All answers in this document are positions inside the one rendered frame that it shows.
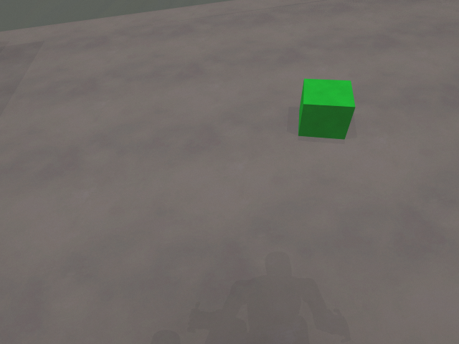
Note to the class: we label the carton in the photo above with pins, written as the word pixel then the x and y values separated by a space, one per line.
pixel 326 109

